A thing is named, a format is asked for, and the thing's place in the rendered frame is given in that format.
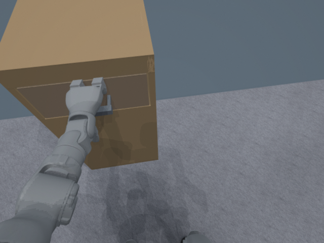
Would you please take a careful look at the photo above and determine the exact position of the drawer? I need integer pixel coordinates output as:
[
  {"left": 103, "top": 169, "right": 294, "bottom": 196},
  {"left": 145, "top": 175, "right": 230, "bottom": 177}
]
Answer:
[{"left": 17, "top": 73, "right": 149, "bottom": 118}]

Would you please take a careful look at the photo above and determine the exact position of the robot left upper arm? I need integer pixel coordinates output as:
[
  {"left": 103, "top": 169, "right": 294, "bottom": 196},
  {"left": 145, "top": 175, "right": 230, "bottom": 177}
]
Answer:
[{"left": 0, "top": 173, "right": 79, "bottom": 243}]

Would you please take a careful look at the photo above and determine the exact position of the handle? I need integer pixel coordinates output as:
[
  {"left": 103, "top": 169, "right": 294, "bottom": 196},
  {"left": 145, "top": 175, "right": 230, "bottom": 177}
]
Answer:
[{"left": 69, "top": 95, "right": 113, "bottom": 116}]

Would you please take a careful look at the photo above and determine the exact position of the robot right shin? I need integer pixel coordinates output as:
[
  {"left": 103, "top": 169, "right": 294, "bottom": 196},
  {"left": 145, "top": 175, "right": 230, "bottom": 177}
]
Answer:
[{"left": 188, "top": 230, "right": 199, "bottom": 236}]

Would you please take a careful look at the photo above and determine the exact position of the robot left forearm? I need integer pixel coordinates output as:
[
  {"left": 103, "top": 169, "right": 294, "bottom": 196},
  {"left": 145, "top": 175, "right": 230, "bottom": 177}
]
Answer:
[{"left": 15, "top": 111, "right": 96, "bottom": 215}]

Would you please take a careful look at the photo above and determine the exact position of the cabinet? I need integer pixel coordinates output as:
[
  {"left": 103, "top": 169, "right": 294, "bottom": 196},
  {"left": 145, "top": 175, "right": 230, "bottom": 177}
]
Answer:
[{"left": 0, "top": 0, "right": 158, "bottom": 170}]

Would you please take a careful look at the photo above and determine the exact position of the left robot hand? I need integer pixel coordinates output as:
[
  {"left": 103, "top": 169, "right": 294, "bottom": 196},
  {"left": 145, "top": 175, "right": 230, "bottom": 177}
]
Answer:
[{"left": 66, "top": 77, "right": 107, "bottom": 142}]

